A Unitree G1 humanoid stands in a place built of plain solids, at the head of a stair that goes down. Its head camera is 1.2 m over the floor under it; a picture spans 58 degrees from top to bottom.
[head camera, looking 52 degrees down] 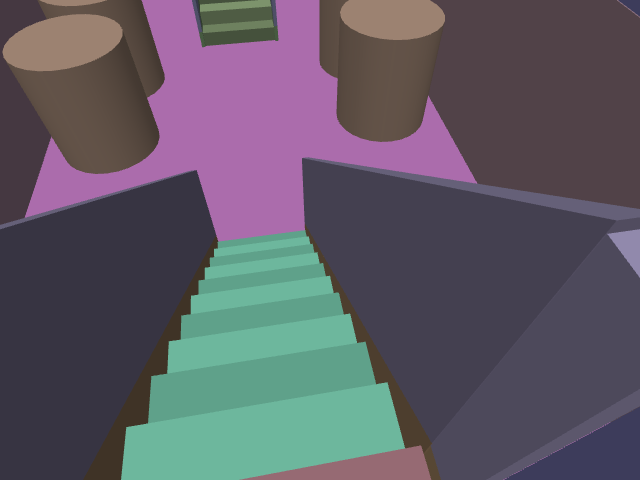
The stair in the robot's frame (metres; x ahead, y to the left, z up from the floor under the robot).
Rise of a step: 0.20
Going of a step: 0.24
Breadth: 0.83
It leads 10 degrees to the left of straight ahead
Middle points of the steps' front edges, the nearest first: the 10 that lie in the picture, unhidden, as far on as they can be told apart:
0.44 0.19 -0.20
0.67 0.23 -0.40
0.90 0.27 -0.59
1.14 0.31 -0.79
1.37 0.35 -0.99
1.60 0.39 -1.19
1.84 0.43 -1.39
2.07 0.47 -1.58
2.30 0.51 -1.78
2.54 0.55 -1.98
